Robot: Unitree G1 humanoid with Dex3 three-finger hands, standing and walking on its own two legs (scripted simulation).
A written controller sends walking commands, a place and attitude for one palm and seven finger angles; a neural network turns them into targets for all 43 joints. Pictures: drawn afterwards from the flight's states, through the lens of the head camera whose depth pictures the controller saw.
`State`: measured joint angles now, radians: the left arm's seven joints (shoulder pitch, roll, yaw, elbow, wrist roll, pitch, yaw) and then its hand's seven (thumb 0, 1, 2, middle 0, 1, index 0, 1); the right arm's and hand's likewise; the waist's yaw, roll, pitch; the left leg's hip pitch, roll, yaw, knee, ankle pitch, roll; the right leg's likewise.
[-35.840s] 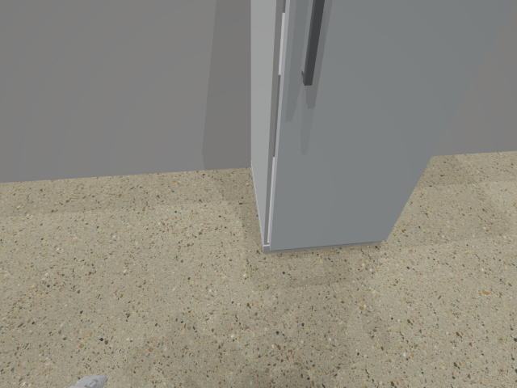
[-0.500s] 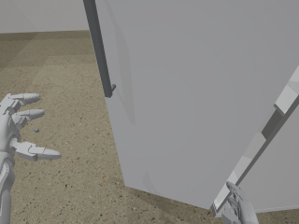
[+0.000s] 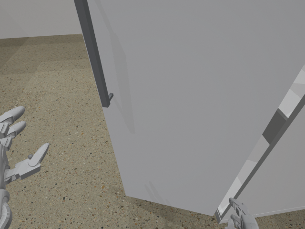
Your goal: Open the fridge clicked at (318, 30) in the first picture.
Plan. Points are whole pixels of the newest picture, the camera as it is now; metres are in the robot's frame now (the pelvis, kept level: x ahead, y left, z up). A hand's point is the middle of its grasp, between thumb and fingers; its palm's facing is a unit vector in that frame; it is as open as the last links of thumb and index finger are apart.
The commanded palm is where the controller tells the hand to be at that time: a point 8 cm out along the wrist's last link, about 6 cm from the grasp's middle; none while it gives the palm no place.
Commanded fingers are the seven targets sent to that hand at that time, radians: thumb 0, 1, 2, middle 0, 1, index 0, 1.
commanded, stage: draw the hand back to the body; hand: left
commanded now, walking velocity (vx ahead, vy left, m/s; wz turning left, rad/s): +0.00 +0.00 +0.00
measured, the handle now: (97, 53) +0.45 +0.20 +0.27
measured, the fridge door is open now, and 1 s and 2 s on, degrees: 69 69 69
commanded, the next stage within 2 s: step back with the hand held close in 0.48 s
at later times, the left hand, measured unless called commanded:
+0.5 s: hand (29, 168) +0.17 +0.27 +0.16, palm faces +0.50 -0.78 -0.36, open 7.5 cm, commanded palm +0.12 +0.30 +0.18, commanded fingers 0.00 0.90 0.90 -0.20 -0.30 -0.20 -0.30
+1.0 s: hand (26, 173) +0.16 +0.27 +0.16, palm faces +0.36 -0.79 -0.49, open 7.4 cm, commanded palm +0.10 +0.31 +0.18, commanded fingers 0.00 0.90 0.90 -0.20 -0.30 -0.20 -0.30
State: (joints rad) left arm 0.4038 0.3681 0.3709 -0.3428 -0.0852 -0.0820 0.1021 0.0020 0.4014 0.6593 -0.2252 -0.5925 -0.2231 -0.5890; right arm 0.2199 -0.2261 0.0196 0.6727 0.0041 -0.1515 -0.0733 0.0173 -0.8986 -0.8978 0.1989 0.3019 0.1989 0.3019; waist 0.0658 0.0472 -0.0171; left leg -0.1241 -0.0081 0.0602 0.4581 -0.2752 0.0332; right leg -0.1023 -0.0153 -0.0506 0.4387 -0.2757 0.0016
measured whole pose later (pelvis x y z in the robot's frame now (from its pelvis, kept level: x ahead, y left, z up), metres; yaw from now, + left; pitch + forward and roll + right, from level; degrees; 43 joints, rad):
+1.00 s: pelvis -0.04 +0.01 +0.00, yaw -1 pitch +0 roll -1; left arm 0.56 0.45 0.41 -0.51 -0.06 -0.16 0.12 0.02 0.89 0.90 -0.21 -0.31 -0.21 -0.30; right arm 0.19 -0.22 0.00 0.55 0.01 -0.01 -0.09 0.02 -0.90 -0.90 0.20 0.30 0.20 0.30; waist 0.01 -0.01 0.03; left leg -0.28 -0.01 0.08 0.50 -0.22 0.05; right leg -0.26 -0.02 -0.03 0.47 -0.21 0.02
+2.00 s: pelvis -0.17 +0.01 -0.01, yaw +3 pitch +1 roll +0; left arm 0.52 0.43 0.43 -0.54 -0.02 -0.26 0.14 0.01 0.89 0.90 -0.21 -0.31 -0.21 -0.30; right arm 0.21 -0.19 -0.02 0.63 -0.02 -0.07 -0.06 0.01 -0.90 -0.90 0.20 0.30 0.20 0.30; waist 0.04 -0.09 -0.05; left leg -0.49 -0.02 0.03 0.90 -0.42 -0.01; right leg -0.34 0.00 0.09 0.50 -0.18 0.02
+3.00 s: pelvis -0.24 +0.02 +0.00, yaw +0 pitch +1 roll -1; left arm 0.52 0.37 0.37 -0.35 -0.04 -0.19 0.14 0.01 0.89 0.90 -0.21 -0.31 -0.21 -0.30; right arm 0.24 -0.20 0.01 0.66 -0.01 -0.12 -0.07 0.02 -0.90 -0.90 0.20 0.30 0.20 0.30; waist 0.01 0.01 -0.06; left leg -0.28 0.02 0.03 0.52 -0.25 0.02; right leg -0.16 0.05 -0.01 0.45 -0.30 -0.03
